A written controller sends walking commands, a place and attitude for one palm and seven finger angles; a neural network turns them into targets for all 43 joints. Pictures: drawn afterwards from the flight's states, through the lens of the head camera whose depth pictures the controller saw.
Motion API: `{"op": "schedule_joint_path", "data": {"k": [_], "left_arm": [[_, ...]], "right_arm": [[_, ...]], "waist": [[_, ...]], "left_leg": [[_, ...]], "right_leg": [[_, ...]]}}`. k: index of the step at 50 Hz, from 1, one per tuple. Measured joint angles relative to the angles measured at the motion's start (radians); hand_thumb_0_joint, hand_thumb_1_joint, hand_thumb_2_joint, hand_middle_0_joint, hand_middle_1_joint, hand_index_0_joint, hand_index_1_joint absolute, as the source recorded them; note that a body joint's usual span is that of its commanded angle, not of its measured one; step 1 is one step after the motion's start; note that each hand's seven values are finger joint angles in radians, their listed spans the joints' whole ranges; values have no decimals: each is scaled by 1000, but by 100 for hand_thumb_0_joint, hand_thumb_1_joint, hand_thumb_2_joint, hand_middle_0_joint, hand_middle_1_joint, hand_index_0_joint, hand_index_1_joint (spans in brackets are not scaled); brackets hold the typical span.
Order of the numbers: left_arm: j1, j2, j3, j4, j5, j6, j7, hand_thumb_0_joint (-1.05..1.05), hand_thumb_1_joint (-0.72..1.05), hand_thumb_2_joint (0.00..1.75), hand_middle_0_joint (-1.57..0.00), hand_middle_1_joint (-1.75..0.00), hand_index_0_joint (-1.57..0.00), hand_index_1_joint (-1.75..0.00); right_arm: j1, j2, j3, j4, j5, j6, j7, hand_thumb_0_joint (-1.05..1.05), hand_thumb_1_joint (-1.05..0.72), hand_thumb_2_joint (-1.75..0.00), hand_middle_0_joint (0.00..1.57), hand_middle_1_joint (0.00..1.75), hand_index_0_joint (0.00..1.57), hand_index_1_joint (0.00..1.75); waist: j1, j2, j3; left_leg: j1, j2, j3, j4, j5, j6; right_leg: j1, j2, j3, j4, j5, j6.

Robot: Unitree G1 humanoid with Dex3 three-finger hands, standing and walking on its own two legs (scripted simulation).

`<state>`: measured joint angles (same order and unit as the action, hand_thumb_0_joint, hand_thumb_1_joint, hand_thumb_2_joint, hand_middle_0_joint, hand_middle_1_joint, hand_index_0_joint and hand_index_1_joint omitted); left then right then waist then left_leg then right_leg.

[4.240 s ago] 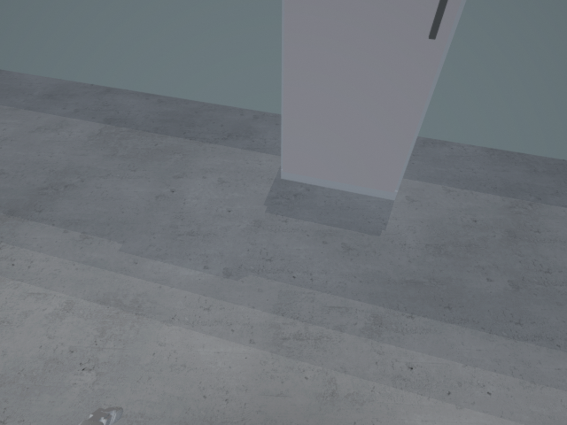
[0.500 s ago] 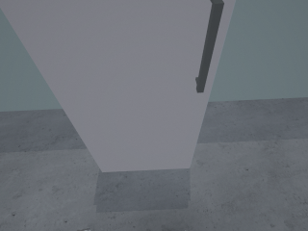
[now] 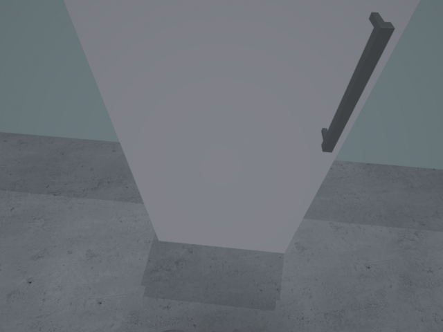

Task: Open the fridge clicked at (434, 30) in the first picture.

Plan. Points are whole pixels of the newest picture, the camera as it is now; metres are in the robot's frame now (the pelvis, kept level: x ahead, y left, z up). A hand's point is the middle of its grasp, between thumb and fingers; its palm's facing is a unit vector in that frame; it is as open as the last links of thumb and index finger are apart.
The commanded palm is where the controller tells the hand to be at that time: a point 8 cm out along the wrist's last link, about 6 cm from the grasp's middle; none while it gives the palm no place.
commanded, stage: come to a stop and stand still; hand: right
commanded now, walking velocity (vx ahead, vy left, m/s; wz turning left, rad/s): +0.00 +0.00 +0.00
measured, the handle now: (347, 92) +0.50 -0.19 +0.18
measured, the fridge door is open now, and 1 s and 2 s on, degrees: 0 0 0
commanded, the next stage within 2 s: look again from close up in 1.04 s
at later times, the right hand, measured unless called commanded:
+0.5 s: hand out of the picture -0.05 -0.13 -0.17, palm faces +0.09 +0.98 -0.19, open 7.3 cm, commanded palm none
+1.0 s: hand out of the picture -0.09 -0.12 -0.18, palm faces +0.04 +0.99 -0.15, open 7.4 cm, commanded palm none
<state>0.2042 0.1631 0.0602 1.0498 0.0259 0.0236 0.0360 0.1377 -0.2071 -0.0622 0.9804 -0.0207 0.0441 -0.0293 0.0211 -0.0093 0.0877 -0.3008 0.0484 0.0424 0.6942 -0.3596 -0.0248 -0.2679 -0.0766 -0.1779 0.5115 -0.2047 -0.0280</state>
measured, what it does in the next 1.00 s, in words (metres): steps on the spot: left foot, then right foot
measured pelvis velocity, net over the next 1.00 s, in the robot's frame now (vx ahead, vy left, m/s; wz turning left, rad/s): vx -0.07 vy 0.04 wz -0.01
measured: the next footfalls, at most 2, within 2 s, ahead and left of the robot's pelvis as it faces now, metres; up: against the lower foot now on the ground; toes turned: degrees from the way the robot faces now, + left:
left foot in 0.04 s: +0.05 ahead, +0.14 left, +0.00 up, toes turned +3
right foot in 0.32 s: -0.02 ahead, -0.09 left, +0.00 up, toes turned -4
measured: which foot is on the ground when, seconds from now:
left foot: up 0.00-0.02, down 0.04-1.00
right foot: down 0.00-0.06, up 0.08-0.30, down 0.32-1.00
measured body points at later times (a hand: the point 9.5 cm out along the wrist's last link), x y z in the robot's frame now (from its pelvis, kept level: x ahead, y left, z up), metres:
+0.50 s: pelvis -0.06 +0.04 +0.00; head -0.06 +0.04 +0.45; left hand -0.05 +0.26 -0.16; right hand -0.05 -0.19 -0.16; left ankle +0.01 +0.14 -0.74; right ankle -0.06 -0.09 -0.74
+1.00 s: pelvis -0.07 +0.04 +0.00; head -0.07 +0.04 +0.45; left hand -0.12 +0.25 -0.16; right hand -0.09 -0.17 -0.16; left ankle +0.01 +0.14 -0.74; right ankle -0.06 -0.09 -0.74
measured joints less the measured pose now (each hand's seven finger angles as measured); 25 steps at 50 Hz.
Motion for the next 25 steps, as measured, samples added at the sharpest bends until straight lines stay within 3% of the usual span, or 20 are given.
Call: {"op": "schedule_joint_path", "data": {"k": [2, 6, 10, 13, 16, 20, 25], "left_arm": [[16, 4, 4, 3, -7, 5, -8, 0, 91, 89, -21, -30, -20, -30], [32, 18, 9, 7, -15, 34, -13, 0, 91, 89, -20, -30, -20, -30], [51, 7, 2, 21, -14, 35, -14, 0, 91, 89, -20, -30, -20, -30], [64, -6, -7, 30, -14, 28, -12, 0, 91, 89, -20, -30, -20, -30], [72, -16, -18, 44, -14, 11, -7, 0, 91, 89, -20, -30, -20, -30], [74, -47, -37, 69, -9, -6, -4, 0, 91, 89, -20, -30, -20, -30], [80, -46, -41, 78, -9, -4, -5, 0, 91, 89, -20, -30, -20, -30]], "right_arm": [[13, 3, 5, -3, -3, -15, 0, 0, -91, -90, 19, 30, 19, 30], [34, 41, 28, 18, -7, -22, 2, 0, -91, -90, 19, 30, 19, 30], [50, 60, 28, 36, -3, -19, -3, 0, -92, -90, 20, 30, 20, 30], [57, 58, 27, 45, 0, -24, 0, 0, -93, -90, 20, 30, 20, 30], [61, 58, 28, 59, 8, -27, 2, 0, -92, -90, 20, 30, 20, 30], [72, 37, 22, 88, 16, -26, 2, 0, -94, -90, 20, 30, 20, 30], [118, 41, 32, 127, 11, -24, 9, 0, -93, -90, 20, 30, 20, 30]], "waist": [[-2, -2, -11], [15, -41, -17], [8, -34, -37], [0, -27, -49], [-4, -25, -55], [-31, 25, -46], [-43, 23, -59]], "left_leg": [[57, 5, 0, -134, 86, 11], [52, -16, 20, -136, 87, 39], [50, -28, 30, -176, 122, 57], [35, -42, 44, -182, 138, 65], [8, -58, 65, -165, 141, 65], [35, -48, 49, -221, 187, 60], [55, -44, 44, -264, 219, 58]], "right_leg": [[-28, -5, -5, 44, -13, 18], [-79, 13, 78, 186, -221, 36], [-79, 26, 121, 302, -229, 39], [-19, 23, 128, 225, -212, 45], [67, 18, 144, 45, -139, 49], [95, 33, 129, -13, -86, 48], [121, 41, 123, -66, -45, 46]]}}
